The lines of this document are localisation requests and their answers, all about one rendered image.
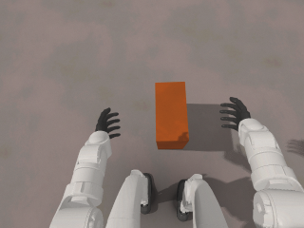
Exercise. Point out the right robot forearm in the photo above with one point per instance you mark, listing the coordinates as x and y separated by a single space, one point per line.
269 169

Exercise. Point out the robot left upper arm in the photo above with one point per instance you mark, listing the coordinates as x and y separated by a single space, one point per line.
78 217

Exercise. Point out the carton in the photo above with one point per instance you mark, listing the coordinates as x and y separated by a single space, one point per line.
171 115

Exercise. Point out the robot foot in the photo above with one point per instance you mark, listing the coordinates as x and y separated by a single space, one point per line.
145 208
182 216

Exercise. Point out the left robot hand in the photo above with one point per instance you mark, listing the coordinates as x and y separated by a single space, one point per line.
103 123

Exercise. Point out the robot right upper arm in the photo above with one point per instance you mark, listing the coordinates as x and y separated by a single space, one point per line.
274 208

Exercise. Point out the robot right foot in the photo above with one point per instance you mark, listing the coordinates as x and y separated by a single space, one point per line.
182 216

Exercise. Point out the robot left foot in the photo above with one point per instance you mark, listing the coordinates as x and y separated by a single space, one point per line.
145 208

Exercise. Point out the right robot hand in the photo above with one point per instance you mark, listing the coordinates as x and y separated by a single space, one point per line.
240 112

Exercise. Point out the left robot forearm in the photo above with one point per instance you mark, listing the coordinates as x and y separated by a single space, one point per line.
86 186

